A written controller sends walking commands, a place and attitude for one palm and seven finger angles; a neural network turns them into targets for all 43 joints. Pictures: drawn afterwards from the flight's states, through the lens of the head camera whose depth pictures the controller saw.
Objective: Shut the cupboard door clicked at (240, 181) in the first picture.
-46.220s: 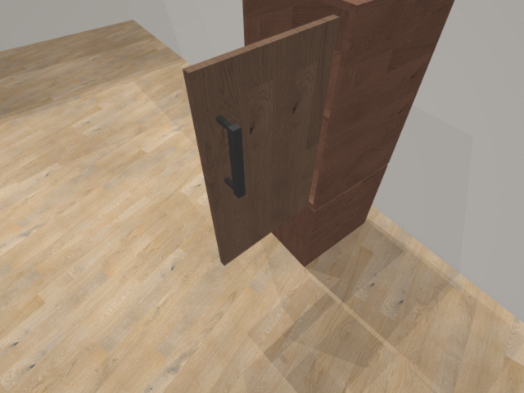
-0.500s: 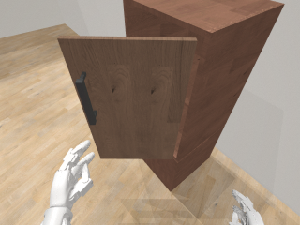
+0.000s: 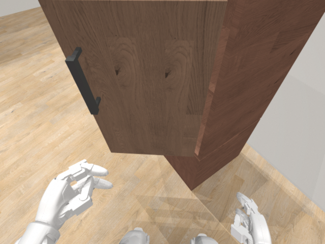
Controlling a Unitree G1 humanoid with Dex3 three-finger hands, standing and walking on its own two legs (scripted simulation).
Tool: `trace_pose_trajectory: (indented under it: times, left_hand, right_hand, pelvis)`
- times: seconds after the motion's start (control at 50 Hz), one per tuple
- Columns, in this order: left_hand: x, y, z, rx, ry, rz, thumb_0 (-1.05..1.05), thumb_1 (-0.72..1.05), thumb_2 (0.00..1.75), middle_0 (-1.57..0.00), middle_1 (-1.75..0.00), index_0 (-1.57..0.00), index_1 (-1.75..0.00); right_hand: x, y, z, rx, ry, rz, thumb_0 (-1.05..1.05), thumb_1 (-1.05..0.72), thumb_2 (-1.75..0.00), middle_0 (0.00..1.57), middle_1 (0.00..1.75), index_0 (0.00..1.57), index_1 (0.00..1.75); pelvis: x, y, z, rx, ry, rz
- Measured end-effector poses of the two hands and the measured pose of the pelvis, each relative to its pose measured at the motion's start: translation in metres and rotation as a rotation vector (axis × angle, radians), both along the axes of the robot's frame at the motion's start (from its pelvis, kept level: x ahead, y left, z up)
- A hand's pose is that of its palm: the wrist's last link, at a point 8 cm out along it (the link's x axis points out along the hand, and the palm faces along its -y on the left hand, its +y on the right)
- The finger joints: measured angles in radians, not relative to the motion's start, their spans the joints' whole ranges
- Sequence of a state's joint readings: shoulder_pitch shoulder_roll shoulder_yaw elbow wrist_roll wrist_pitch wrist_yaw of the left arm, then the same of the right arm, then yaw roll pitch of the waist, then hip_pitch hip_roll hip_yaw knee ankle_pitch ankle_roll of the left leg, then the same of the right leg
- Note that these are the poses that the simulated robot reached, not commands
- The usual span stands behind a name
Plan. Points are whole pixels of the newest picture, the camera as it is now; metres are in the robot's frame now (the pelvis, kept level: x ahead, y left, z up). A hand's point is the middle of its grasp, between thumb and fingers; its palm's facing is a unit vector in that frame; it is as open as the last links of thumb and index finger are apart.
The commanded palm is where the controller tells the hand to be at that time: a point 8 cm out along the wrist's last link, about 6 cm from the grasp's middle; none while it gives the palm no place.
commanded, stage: raise the hand and make a fist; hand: left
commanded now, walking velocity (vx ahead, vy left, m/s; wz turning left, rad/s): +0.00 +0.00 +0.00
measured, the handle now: (87, 83) +0.46 +0.22 +0.14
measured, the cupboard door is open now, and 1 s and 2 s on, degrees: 51 51 51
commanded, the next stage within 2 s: bring the fist close to the handle in 1.14 s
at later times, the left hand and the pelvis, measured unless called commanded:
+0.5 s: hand (50, 178) +0.22 +0.22 +0.14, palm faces +0.04 -1.00 -0.06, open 3.1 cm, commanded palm +0.19 +0.26 +0.13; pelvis +0.01 +0.03 +0.03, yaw +0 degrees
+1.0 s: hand (66, 168) +0.24 +0.20 +0.13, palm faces -0.04 -1.00 -0.03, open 3.1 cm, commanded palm +0.22 +0.26 +0.15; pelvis +0.02 +0.02 +0.05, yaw +0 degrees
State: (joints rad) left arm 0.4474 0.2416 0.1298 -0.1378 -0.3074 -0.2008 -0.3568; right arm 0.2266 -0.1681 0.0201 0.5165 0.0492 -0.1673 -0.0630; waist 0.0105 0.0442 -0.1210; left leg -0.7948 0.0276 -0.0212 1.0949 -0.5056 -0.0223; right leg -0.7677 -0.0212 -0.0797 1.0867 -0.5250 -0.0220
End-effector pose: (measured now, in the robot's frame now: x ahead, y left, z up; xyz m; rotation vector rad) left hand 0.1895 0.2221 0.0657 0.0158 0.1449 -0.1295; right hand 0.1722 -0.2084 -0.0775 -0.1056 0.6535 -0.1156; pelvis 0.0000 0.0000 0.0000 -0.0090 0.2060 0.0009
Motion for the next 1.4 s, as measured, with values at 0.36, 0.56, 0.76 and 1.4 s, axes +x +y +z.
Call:
trace_pose_trajectory:
  times: [0.36, 0.56, 0.76, 1.4]
  left_hand:
    - [-0.004, 0.024, 0.031, 0.03, -0.121, 0.048, 0.02, 0.9, 0.9, -1.07, -1.25, -1.07, -1.25]
    - [0.009, 0.043, 0.068, 0.032, -0.185, 0.131, 0.01, 0.9, 0.9, -1.24, -1.43, -1.24, -1.43]
    - [0.026, 0.051, 0.085, 0.056, -0.198, 0.144, 0.02, 0.9, 0.9, -1.29, -1.49, -1.3, -1.49]
    - [0.035, 0.029, 0.078, 0.039, -0.145, 0.14, 0.02, 0.89, 0.9, -1.3, -1.5, -1.3, -1.5]
  right_hand:
    - [-0.008, -0.015, 0.042, -0.132, -0.059, -0.029, 0.01, -0.9, -0.9, 0.2, 0.3, 0.2, 0.3]
    - [0.013, 0.024, 0.061, -0.054, -0.13, 0.072, 0.01, -0.9, -0.9, 0.2, 0.3, 0.2, 0.3]
    - [0.006, 0.017, 0.064, -0.078, -0.088, 0.078, 0.01, -0.9, -0.9, 0.2, 0.3, 0.2, 0.3]
    - [0.005, -0.013, 0.061, -0.08, -0.072, 0.05, 0.01, -0.9, -0.9, 0.2, 0.3, 0.2, 0.3]
  pelvis:
    - [0.001, 0.022, 0.019, -0.017, -0.05, -0.002]
    - [0.008, 0.028, 0.033, -0.026, -0.104, 0.011]
    - [0.012, 0.026, 0.043, -0.019, -0.129, 0.009]
    - [0.013, 0.007, 0.048, 0.002, -0.141, 0.006]
